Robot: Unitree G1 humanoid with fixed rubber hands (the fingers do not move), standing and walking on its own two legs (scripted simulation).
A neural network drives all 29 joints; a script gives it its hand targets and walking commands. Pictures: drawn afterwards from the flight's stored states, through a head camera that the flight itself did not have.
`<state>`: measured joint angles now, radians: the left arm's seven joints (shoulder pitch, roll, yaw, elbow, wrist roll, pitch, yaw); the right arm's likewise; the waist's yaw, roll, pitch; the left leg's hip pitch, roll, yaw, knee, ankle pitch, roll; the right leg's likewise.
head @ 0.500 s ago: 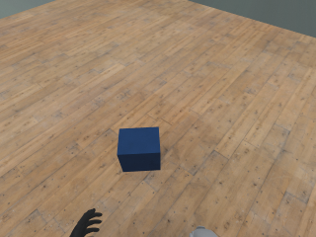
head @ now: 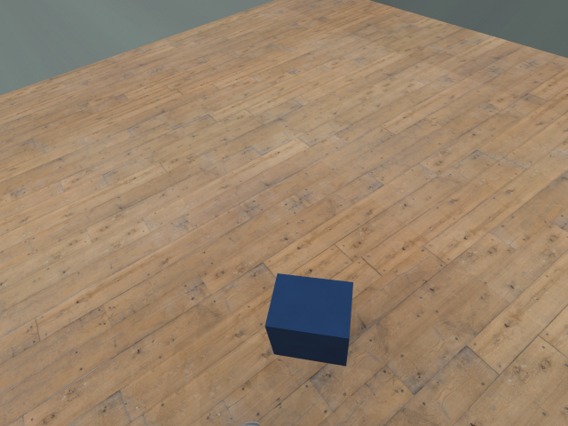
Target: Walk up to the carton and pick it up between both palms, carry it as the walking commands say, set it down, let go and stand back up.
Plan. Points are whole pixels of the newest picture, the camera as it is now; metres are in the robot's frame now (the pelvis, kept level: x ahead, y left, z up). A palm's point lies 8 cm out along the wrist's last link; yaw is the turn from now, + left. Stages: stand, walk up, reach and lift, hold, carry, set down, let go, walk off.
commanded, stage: walk up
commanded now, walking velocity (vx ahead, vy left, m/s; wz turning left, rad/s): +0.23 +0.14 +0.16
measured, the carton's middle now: (311, 319) +0.59 +0.04 -0.66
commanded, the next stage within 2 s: none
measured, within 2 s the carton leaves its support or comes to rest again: neither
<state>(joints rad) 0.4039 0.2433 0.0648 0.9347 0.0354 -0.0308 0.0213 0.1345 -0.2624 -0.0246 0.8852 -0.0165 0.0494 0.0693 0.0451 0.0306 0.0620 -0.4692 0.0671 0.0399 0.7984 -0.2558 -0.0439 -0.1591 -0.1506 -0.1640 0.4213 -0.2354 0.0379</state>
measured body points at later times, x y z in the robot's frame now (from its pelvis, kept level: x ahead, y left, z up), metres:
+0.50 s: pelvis +0.09 +0.04 -0.01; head +0.11 +0.04 +0.44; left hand +0.18 +0.28 -0.15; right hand +0.13 -0.21 -0.16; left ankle +0.08 +0.16 -0.75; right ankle +0.14 -0.07 -0.75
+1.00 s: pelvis +0.13 +0.06 -0.01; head +0.13 +0.06 +0.44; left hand +0.15 +0.33 -0.16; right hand +0.10 -0.19 -0.16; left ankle +0.09 +0.17 -0.75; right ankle +0.14 -0.07 -0.74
